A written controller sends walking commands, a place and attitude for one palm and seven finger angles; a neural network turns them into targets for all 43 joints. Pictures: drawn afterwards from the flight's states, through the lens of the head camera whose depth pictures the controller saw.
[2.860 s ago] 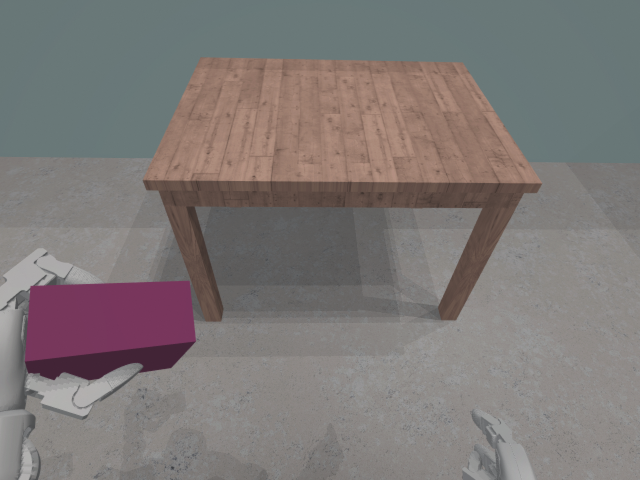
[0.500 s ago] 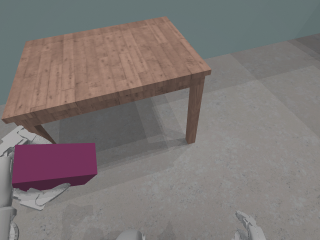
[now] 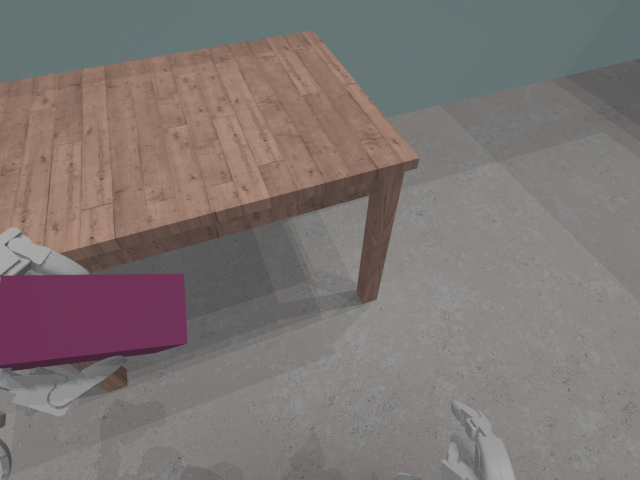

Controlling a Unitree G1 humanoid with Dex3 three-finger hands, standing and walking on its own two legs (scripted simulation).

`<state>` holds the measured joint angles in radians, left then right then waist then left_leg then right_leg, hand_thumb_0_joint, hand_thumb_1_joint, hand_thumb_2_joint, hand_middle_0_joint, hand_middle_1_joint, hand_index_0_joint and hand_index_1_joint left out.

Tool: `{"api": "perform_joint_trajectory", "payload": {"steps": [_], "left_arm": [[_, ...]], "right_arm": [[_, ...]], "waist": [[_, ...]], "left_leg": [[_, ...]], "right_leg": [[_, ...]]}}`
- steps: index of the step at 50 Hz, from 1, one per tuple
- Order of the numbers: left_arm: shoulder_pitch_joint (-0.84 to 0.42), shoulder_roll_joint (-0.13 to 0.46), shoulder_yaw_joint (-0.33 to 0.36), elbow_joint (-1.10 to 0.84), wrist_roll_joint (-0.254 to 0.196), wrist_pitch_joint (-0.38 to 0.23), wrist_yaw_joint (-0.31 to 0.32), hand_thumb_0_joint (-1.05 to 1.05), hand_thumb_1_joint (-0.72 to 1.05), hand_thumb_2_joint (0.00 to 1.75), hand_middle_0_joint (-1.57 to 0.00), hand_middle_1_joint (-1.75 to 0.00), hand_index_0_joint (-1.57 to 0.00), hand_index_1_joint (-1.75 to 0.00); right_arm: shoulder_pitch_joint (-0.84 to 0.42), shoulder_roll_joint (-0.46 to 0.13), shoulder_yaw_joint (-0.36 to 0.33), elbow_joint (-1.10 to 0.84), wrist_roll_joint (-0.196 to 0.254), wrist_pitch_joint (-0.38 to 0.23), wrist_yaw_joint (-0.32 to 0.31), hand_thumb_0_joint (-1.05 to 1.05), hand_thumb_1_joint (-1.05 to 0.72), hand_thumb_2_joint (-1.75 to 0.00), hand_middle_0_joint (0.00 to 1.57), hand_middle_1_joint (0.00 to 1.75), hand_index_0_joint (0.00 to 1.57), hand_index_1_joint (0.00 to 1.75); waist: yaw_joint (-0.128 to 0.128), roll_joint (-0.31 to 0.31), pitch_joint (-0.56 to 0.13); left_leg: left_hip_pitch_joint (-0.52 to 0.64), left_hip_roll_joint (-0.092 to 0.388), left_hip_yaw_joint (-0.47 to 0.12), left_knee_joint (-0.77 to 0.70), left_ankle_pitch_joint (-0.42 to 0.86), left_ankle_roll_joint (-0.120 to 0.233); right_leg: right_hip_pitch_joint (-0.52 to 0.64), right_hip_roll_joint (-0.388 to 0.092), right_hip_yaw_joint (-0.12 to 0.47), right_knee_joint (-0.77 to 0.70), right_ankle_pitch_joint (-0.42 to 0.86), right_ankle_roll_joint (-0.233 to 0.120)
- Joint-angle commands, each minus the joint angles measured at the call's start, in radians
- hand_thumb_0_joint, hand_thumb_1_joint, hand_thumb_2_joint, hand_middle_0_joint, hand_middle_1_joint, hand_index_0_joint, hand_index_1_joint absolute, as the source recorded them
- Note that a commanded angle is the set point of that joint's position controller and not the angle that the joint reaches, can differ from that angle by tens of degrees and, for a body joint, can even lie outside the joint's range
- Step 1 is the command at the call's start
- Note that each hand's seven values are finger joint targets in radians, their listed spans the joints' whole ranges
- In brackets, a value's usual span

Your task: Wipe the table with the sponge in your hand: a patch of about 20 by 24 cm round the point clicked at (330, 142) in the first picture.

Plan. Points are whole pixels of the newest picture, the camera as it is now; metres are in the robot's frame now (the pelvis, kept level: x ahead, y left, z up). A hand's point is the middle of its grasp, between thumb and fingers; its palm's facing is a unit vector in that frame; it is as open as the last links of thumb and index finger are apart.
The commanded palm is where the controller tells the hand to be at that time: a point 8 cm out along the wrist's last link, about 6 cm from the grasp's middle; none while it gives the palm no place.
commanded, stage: take the last steps up to it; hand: left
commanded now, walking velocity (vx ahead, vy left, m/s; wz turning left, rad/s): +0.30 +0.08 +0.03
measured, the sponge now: (120, 320) +0.23 +0.20 +0.16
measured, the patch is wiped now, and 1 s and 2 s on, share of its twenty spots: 0.00 0.00 0.00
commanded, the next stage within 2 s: come to a stop and stand still in 1.22 s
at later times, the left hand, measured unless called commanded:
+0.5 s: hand (96, 212) +0.34 +0.26 +0.17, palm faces +0.43 -0.80 -0.42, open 10.3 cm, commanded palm +0.27 +0.29 +0.18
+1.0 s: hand (157, 165) +0.43 +0.23 +0.16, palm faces +0.37 -0.79 -0.48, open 10.3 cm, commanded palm +0.37 +0.28 +0.18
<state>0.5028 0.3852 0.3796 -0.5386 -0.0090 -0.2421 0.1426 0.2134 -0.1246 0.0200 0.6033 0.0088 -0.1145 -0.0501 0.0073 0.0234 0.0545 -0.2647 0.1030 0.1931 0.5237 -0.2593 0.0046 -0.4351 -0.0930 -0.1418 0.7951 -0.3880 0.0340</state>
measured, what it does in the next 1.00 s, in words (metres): walks ahead: right foot, then left foot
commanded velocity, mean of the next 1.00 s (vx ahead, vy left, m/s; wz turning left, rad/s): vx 0.27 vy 0.09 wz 0.01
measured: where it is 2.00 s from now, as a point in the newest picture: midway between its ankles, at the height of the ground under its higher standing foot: (325, 455)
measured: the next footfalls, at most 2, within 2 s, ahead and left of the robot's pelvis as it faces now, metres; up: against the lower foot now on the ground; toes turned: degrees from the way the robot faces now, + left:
right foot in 0.06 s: +0.09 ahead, -0.12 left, +0.00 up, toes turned -9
left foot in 0.38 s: +0.19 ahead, +0.14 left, +0.00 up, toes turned +10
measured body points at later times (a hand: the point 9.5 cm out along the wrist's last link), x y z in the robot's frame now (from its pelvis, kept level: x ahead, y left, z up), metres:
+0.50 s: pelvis +0.12 +0.01 -0.01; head +0.14 +0.03 +0.44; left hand +0.31 +0.30 +0.20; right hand +0.29 -0.23 -0.08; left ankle +0.15 +0.13 -0.74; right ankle +0.06 -0.10 -0.68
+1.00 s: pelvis +0.22 -0.01 +0.00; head +0.26 -0.01 +0.45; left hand +0.40 +0.27 +0.19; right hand +0.38 -0.26 -0.09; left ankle +0.27 +0.13 -0.71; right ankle +0.19 -0.10 -0.74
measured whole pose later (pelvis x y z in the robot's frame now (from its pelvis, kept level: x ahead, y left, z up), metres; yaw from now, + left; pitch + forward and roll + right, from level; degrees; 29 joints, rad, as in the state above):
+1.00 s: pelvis +0.22 -0.01 +0.00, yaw +1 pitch +0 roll +2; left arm 0.51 0.36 0.35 -0.51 0.00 -0.23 0.15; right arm 0.20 -0.25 -0.04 0.60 0.00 -0.05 -0.06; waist -0.01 -0.02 0.09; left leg -0.43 0.06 0.12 0.71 -0.30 -0.01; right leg -0.19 -0.08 -0.17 0.51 -0.32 -0.03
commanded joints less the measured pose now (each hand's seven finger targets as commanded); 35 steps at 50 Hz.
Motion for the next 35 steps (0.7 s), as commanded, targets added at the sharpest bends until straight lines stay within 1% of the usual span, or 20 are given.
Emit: {"api": "perform_joint_trajectory", "payload": {"steps": [1,2,4,5,6,8,10,13,15,17,18,19,20,21,22,23,26,33,34,35], "left_arm": [[-0.101,0.124,0.097,-0.117,-0.012,-0.036,0.029,0.0,0.1,1.3,-1.2,-1.6,-1.2,-1.6],[-0.127,0.131,0.093,-0.104,-0.005,-0.03,0.028,0.0,0.1,1.3,-1.2,-1.6,-1.2,-1.6],[-0.146,0.201,0.137,-0.081,-0.001,-0.027,0.037,0.0,0.1,1.3,-1.2,-1.6,-1.2,-1.6],[-0.146,0.168,0.112,-0.049,-0.016,-0.023,0.032,0.0,0.1,1.3,-1.2,-1.6,-1.2,-1.6],[-0.164,0.17,0.106,-0.09,-0.014,-0.031,0.028,0.0,0.1,1.3,-1.2,-1.6,-1.2,-1.6],[-0.17,0.177,0.112,-0.171,-0.003,-0.054,0.027,0.0,0.1,1.3,-1.2,-1.6,-1.2,-1.6],[-0.114,0.169,0.118,-0.18,0.003,-0.065,0.032,0.0,0.1,1.3,-1.2,-1.6,-1.2,-1.6],[-0.055,0.176,0.142,-0.234,-0.003,-0.068,0.048,0.0,0.1,1.3,-1.2,-1.6,-1.2,-1.6],[-0.042,0.164,0.143,-0.233,-0.007,-0.062,0.058,0.0,0.1,1.3,-1.2,-1.6,-1.2,-1.6],[-0.05,0.152,0.127,-0.229,-0.01,-0.058,0.062,0.0,0.1,1.3,-1.2,-1.6,-1.2,-1.6],[-0.074,0.145,0.118,-0.229,-0.011,-0.063,0.062,0.0,0.1,1.3,-1.2,-1.6,-1.2,-1.6],[-0.093,0.141,0.117,-0.227,-0.014,-0.069,0.061,0.0,0.1,1.3,-1.2,-1.6,-1.2,-1.6],[-0.121,0.134,0.108,-0.218,-0.017,-0.078,0.059,0.0,0.1,1.3,-1.2,-1.6,-1.2,-1.6],[-0.152,0.181,0.122,-0.183,-0.008,-0.081,0.052,0.0,0.1,1.3,-1.2,-1.6,-1.2,-1.6],[-0.178,0.201,0.131,-0.2,-0.01,-0.085,0.044,0.0,0.1,1.3,-1.2,-1.6,-1.2,-1.6],[-0.157,0.176,0.115,-0.198,-0.006,-0.078,0.037,0.0,0.1,1.3,-1.2,-1.6,-1.2,-1.6],[-0.074,0.114,0.077,-0.246,-0.016,-0.061,0.026,0.0,0.1,1.3,-1.2,-1.6,-1.2,-1.6],[-0.101,0.137,0.101,-0.17,-0.015,-0.027,0.031,0.0,0.1,1.3,-1.2,-1.6,-1.2,-1.6],[-0.105,0.143,0.108,-0.132,-0.012,-0.022,0.032,0.0,0.1,1.3,-1.2,-1.6,-1.2,-1.6],[-0.125,0.155,0.109,-0.114,-0.005,-0.02,0.032,0.0,0.1,1.3,-1.2,-1.6,-1.2,-1.6]], "right_arm": [[-0.068,-0.185,-0.071,-0.116,-0.002,-0.035,-0.033,0.0,-0.9,-0.9,0.2,0.3,0.2,0.3],[-0.073,-0.18,-0.07,-0.116,-0.001,-0.031,-0.037,0.0,-0.9,-0.9,0.2,0.3,0.2,0.3],[-0.091,-0.149,-0.054,-0.128,-0.005,-0.021,-0.029,0.0,-0.9,-0.9,0.2,0.3,0.2,0.3],[-0.091,-0.179,-0.074,-0.112,-0.007,-0.024,-0.019,0.0,-0.9,-0.9,0.2,0.3,0.2,0.3],[-0.092,-0.178,-0.072,-0.108,-0.004,-0.016,-0.011,0.0,-0.9,-0.9,0.2,0.3,0.2,0.3],[-0.121,-0.17,-0.056,-0.1,-0.004,-0.001,-0.009,0.0,-0.9,-0.9,0.2,0.3,0.2,0.3],[-0.115,-0.165,-0.053,-0.103,-0.011,0.01,-0.01,0.0,-0.9,-0.9,0.2,0.3,0.2,0.3],[-0.116,-0.15,-0.06,-0.14,-0.015,0.008,-0.011,0.0,-0.9,-0.9,0.2,0.3,0.2,0.3],[-0.087,-0.152,-0.068,-0.15,-0.018,0.007,-0.011,0.0,-0.9,-0.9,0.2,0.3,0.2,0.3],[-0.061,-0.167,-0.085,-0.156,-0.011,0.005,-0.022,0.0,-0.9,-0.9,0.2,0.3,0.2,0.3],[-0.051,-0.176,-0.09,-0.16,-0.007,0.003,-0.03,0.0,-0.9,-0.9,0.2,0.3,0.2,0.3],[-0.047,-0.204,-0.101,-0.165,-0.004,0.004,-0.032,0.0,-0.9,-0.9,0.2,0.3,0.2,0.3],[-0.048,-0.21,-0.101,-0.168,0.002,0.002,-0.026,0.0,-0.9,-0.9,0.2,0.3,0.2,0.3],[-0.067,-0.198,-0.088,-0.153,-0.008,-0.006,-0.026,0.0,-0.9,-0.9,0.2,0.3,0.2,0.3],[-0.073,-0.185,-0.088,-0.148,-0.008,-0.017,-0.027,0.0,-0.9,-0.9,0.2,0.3,0.2,0.3],[-0.068,-0.192,-0.094,-0.131,0.001,-0.023,-0.021,0.0,-0.9,-0.9,0.2,0.3,0.2,0.3],[-0.06,-0.189,-0.088,-0.128,0.004,-0.034,-0.008,0.0,-0.9,-0.9,0.2,0.3,0.2,0.3],[-0.074,-0.181,-0.064,-0.126,-0.006,-0.029,-0.029,0.0,-0.9,-0.9,0.2,0.3,0.2,0.3],[-0.075,-0.178,-0.065,-0.121,-0.005,-0.022,-0.032,0.0,-0.9,-0.9,0.2,0.3,0.2,0.3],[-0.072,-0.165,-0.064,-0.121,-0.004,-0.013,-0.031,0.0,-0.9,-0.9,0.2,0.3,0.2,0.3]], "waist": [[-0.005,0.111,-0.146],[-0.005,0.043,-0.139],[0.009,-0.325,-0.132],[0.013,-0.338,-0.14],[0.001,-0.289,-0.122],[-0.003,-0.147,-0.099],[-0.009,-0.143,-0.114],[0.02,-0.165,-0.152],[0.014,-0.147,-0.169],[-0.006,-0.103,-0.171],[-0.016,-0.021,-0.18],[-0.026,0.15,-0.195],[-0.023,0.292,-0.197],[-0.028,0.335,-0.174],[-0.019,0.289,-0.143],[-0.019,0.211,-0.126],[-0.007,0.209,-0.145],[-0.006,0.155,-0.147],[-0.003,0.096,-0.147],[-0.002,-0.051,-0.155]], "left_leg": [[-0.022,0.162,-0.128,-0.087,-0.085,0.096],[-0.062,0.115,-0.083,0.029,-0.11,0.073],[-0.407,-0.066,-0.04,0.494,-0.296,0.004],[-0.439,-0.039,-0.155,0.635,-0.265,-0.009],[-0.471,-0.021,-0.2,0.712,-0.22,-0.017],[-0.436,0.017,-0.203,0.657,-0.176,-0.025],[-0.327,0.016,-0.152,0.48,-0.127,-0.022],[-0.186,-0.02,-0.055,0.196,-0.082,-0.01],[-0.111,-0.058,-0.006,0.071,-0.012,-0.014],[0.039,-0.062,0.002,-0.062,0.078,-0.011],[0.143,-0.041,-0.021,-0.107,0.09,0.006],[0.241,0.087,-0.209,-0.142,0.118,0.074],[0.316,0.261,-0.475,-0.182,0.272,0.172],[0.239,0.339,-0.6,-0.246,0.15,0.235],[0.225,0.337,-0.607,-0.229,0.138,0.258],[0.23,0.31,-0.516,-0.21,0.153,0.251],[0.148,0.215,-0.297,-0.207,0.188,0.191],[-0.002,0.16,-0.171,-0.112,-0.002,0.103],[-0.046,0.134,-0.14,-0.029,-0.04,0.081],[-0.142,0.07,-0.087,0.159,-0.1,0.053]], "right_leg": [[0.243,0.06,-0.065,-0.254,0.073,0.002],[0.284,0.028,-0.002,-0.335,0.075,-0.018],[0.456,-0.322,0.607,-0.517,0.155,-0.207],[0.45,-0.357,0.656,-0.535,0.141,-0.227],[0.451,-0.366,0.621,-0.523,0.153,-0.245],[0.4,-0.317,0.399,-0.484,0.326,-0.224],[0.347,-0.259,0.228,-0.455,0.473,-0.187],[0.363,-0.219,0.16,-0.422,0.48,-0.176],[0.37,-0.195,0.157,-0.394,0.421,-0.161],[0.313,-0.158,0.128,-0.313,0.321,-0.123],[0.249,-0.118,0.101,-0.195,0.312,-0.094],[0.107,-0.033,0.05,-0.012,0.182,-0.051],[-0.072,0.059,0.01,0.199,-0.196,-0.017],[-0.134,0.044,0.08,0.364,-0.261,-0.025],[-0.19,0.009,0.128,0.389,-0.216,-0.023],[-0.229,-0.009,0.128,0.378,-0.176,-0.015],[-0.118,-0.003,0.058,0.223,-0.062,-0.006],[0.22,0.068,-0.058,-0.238,0.057,0.001],[0.29,0.051,-0.027,-0.316,0.085,-0.012],[0.356,-0.056,0.145,-0.401,0.063,-0.063]]}}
